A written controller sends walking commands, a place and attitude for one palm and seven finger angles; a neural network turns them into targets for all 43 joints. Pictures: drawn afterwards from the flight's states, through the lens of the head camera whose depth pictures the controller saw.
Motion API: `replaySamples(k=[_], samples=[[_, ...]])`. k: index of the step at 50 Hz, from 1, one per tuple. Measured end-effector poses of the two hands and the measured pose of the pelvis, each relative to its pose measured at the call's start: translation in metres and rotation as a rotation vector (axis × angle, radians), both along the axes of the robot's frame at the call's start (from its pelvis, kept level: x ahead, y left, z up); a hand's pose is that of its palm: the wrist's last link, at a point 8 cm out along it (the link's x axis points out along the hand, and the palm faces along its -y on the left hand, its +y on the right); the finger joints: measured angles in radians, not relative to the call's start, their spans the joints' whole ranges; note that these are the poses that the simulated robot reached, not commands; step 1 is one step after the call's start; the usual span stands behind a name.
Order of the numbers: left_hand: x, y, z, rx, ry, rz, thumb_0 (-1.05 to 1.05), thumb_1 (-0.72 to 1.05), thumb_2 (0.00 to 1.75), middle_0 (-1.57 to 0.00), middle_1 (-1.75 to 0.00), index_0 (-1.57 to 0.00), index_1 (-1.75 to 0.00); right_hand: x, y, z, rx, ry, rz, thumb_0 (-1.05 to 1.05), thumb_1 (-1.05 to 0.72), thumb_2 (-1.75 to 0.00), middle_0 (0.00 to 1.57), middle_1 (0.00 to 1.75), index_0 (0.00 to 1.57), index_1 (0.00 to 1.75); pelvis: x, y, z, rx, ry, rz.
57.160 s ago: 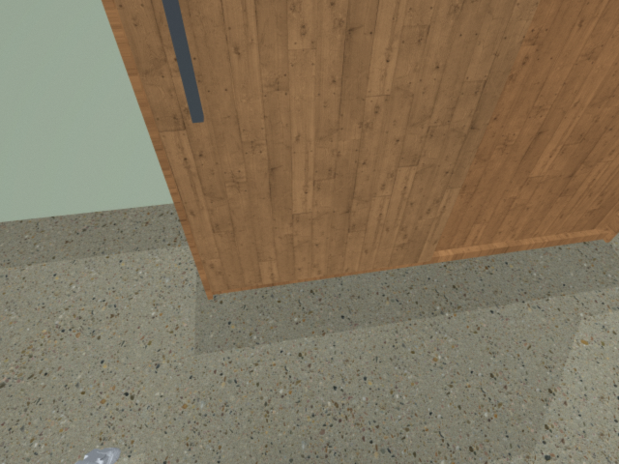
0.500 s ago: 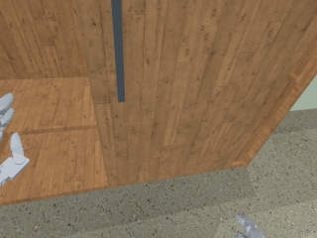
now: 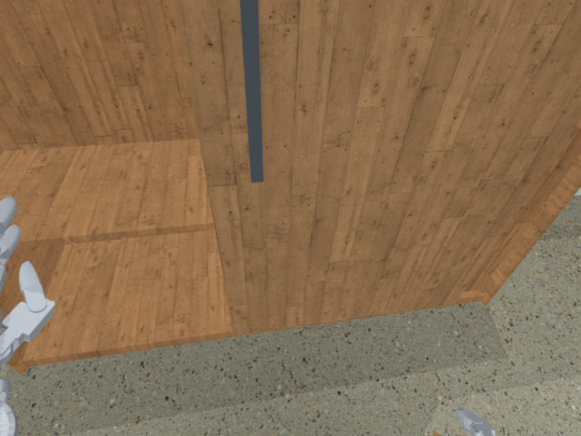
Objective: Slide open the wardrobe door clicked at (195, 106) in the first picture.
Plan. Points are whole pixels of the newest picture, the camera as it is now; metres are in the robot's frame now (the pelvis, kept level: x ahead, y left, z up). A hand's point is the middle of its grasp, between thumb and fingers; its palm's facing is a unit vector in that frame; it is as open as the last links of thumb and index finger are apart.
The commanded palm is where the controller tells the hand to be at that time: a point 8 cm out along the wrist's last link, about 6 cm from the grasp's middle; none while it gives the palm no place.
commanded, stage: stop stepping back and stand still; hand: left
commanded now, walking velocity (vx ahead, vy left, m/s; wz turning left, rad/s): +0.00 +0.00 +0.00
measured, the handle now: (252, 97) +0.60 +0.11 +0.20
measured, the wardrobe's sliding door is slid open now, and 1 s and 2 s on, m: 0.70 0.70 0.70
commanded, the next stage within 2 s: let the arm hang, fingers relaxed in 0.48 s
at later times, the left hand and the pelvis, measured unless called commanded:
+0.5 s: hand (29, 287) +0.22 +0.29 +0.16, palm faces +0.41 -0.80 -0.44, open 7.5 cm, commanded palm +0.16 +0.33 +0.19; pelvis +0.01 +0.03 +0.01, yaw +0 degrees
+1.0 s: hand out of the picture -0.04 +0.21 -0.18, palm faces +0.04 -0.99 -0.16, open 7.1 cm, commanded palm none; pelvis -0.02 +0.03 +0.01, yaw +2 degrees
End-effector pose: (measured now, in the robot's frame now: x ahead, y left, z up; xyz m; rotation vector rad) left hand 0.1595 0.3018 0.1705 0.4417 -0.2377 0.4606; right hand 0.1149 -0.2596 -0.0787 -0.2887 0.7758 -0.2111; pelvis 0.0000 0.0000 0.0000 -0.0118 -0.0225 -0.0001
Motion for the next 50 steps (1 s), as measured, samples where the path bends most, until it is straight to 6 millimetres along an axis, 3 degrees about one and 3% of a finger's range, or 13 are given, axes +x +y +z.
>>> replaySamples(k=[7,13,20,29,31,33,35,38,41,44,50], samples=[[0.016,0.009,0.02,0.108,-0.016,-0.071,0.01,0.88,0.89,-0.21,-0.31,-0.21,-0.3,0.048,0.034,0.013,0.05,-0.104,0.027,0.01,-0.91,-0.9,0.2,0.3,0.21,0.3,0.009,0.015,0.001,0.004,0.007,-0.006],[0.023,0.022,0.021,0.13,0.026,-0.056,0.01,0.88,0.89,-0.21,-0.31,-0.21,-0.3,0.07,0.063,0.015,0.111,-0.12,0.074,0.01,-0.9,-0.9,0.21,0.3,0.21,0.3,0.015,0.023,0.004,-0.001,0.027,-0.014],[0.024,0.027,0.007,0.069,0.087,-0.046,0.01,0.88,0.89,-0.21,-0.31,-0.21,-0.3,0.07,0.074,0.012,0.115,-0.085,0.079,0.01,-0.9,-0.9,0.21,0.3,0.21,0.3,0.017,0.03,0.006,0.001,0.029,-0.011],[0.017,0.032,0.012,0.074,0.073,-0.044,0.01,0.88,0.89,-0.21,-0.31,-0.21,-0.3,0.052,0.064,0.013,0.077,-0.051,0.049,0.01,-0.9,-0.9,0.21,0.3,0.21,0.3,0.011,0.033,0.009,-0.006,0.028,-0.006],[0.022,0.037,-0.012,0.076,0.164,-0.062,0.01,0.89,0.89,-0.21,-0.31,-0.2,-0.3,0.048,0.058,0.004,0.086,-0.03,0.083,0.01,-0.9,-0.9,0.21,0.3,0.21,0.3,0.008,0.036,0.006,-0.008,0.043,0.006],[0.03,0.044,-0.065,0.006,0.382,-0.058,0.0,0.89,0.89,-0.2,-0.3,-0.2,-0.3,0.043,0.05,-0.011,0.085,0.036,0.101,0.01,-0.9,-0.9,0.21,0.3,0.21,0.3,0.003,0.04,0.002,-0.007,0.052,0.016],[0.025,0.045,-0.128,-0.096,0.638,-0.037,0.0,0.89,0.89,-0.2,-0.3,-0.2,-0.3,0.035,0.042,-0.023,0.079,0.096,0.089,0.01,-0.9,-0.9,0.21,0.3,0.21,0.3,-0.001,0.042,-0.001,-0.005,0.052,0.02],[-0.009,0.027,-0.215,-0.251,0.987,-0.021,0.0,0.9,0.89,-0.2,-0.3,-0.19,-0.3,0.013,0.033,-0.032,0.069,0.171,0.048,0.01,-0.9,-0.9,0.21,0.3,0.21,0.3,-0.006,0.041,-0.003,0.004,0.043,0.022],[-0.061,-0.008,-0.277,-0.401,1.256,-0.026,0.01,0.9,0.89,-0.2,-0.3,-0.19,-0.3,-0.018,0.03,-0.035,0.053,0.27,0.009,0.01,-0.91,-0.9,0.2,0.3,0.21,0.3,-0.01,0.039,-0.002,0.008,0.03,0.023],[-0.116,-0.042,-0.31,-0.537,1.442,-0.018,0.01,0.92,0.89,-0.2,-0.3,-0.2,-0.3,-0.053,0.033,-0.038,0.043,0.394,-0.019,0.01,-0.91,-0.9,0.2,0.3,0.2,0.3,-0.012,0.038,0.0,0.002,0.023,0.024],[-0.201,-0.04,-0.317,-0.631,1.63,0.12,0.0,0.98,0.89,-0.21,-0.3,-0.2,-0.3,-0.113,0.049,-0.045,0.07,0.613,-0.053,0.01,-0.91,-0.9,0.2,0.3,0.2,0.3,-0.015,0.035,0.005,-0.014,0.028,0.038]])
